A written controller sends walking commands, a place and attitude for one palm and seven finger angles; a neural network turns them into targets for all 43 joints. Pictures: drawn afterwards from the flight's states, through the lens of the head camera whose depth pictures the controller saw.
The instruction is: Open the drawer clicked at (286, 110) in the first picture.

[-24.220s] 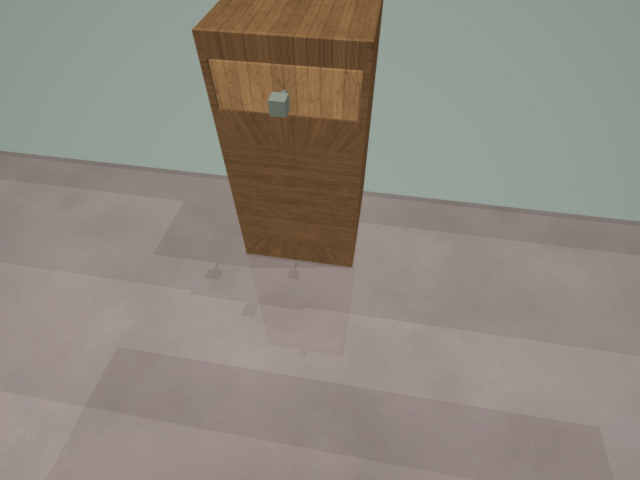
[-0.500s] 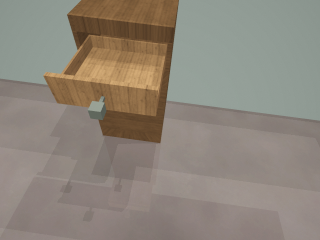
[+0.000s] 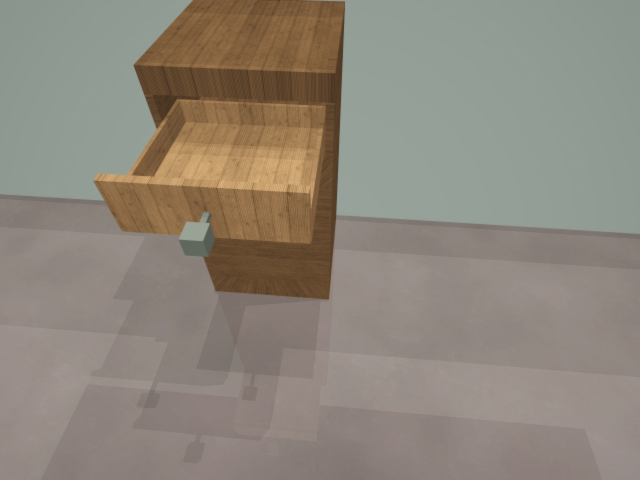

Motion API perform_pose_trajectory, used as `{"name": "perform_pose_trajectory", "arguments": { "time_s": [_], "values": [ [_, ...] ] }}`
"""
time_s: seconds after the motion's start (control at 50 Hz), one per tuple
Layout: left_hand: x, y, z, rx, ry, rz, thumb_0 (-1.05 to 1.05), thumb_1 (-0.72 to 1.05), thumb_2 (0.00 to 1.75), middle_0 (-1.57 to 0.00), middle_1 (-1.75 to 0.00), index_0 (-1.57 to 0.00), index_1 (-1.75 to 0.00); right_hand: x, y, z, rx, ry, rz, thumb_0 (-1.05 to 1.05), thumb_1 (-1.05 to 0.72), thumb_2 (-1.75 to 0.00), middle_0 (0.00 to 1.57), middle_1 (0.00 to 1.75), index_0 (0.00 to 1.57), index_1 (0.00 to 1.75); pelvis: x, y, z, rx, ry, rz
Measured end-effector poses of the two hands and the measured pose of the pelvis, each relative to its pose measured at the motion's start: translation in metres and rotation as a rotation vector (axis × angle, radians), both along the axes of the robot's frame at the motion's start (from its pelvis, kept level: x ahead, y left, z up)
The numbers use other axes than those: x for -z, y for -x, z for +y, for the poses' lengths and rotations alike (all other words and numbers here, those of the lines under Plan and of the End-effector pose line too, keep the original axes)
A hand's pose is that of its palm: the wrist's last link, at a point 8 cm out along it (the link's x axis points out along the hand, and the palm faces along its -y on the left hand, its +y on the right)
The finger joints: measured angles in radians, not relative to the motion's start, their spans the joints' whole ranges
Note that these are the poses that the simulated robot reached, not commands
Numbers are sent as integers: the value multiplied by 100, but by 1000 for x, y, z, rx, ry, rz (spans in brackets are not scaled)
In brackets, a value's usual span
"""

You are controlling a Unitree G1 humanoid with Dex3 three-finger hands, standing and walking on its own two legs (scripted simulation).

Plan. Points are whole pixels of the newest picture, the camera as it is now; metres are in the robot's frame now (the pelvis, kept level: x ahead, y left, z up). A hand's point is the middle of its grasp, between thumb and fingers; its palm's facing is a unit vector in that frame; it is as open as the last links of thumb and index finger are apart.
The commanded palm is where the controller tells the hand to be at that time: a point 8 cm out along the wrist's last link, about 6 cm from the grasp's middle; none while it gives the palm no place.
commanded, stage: let the arm hang, fingers relaxed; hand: left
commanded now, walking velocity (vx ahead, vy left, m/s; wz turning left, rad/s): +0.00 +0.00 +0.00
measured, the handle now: (200, 230) +0.52 +0.25 -0.04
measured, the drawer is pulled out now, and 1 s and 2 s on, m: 0.30 0.30 0.30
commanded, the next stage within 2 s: look to check the result in 0.24 s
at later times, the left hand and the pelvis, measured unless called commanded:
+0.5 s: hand out of the picture +0.00 +0.16 -0.17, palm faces +0.06 -0.98 -0.19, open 7.4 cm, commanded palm none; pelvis +0.01 +0.00 +0.00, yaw +0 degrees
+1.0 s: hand out of the picture +0.02 +0.16 -0.17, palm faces +0.05 -0.98 -0.20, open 7.4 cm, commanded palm none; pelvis +0.02 -0.01 +0.00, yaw +0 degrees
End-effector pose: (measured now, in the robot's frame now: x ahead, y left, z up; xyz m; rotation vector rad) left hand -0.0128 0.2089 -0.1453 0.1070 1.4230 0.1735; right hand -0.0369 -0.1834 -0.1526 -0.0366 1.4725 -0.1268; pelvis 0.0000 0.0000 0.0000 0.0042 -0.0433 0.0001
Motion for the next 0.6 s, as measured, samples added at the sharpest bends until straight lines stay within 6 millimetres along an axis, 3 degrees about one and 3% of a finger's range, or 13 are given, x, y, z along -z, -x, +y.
{"name": "perform_pose_trajectory", "arguments": {
  "time_s": [0.34,0.6],
  "values": [
    [-1,-3,3,-8,-13,9,1,91,90,-20,-30,-20,-30,-3,5,-12,8,29,31,0,-91,-89,20,29,20,29,0,-5,-2,-3,0,1],
    [-1,-8,-1,-4,-10,19,1,90,90,-19,-30,-20,-30,-3,-6,-15,9,30,23,0,-91,-89,20,29,20,29,-1,-11,-5,1,1,0]
  ]
}}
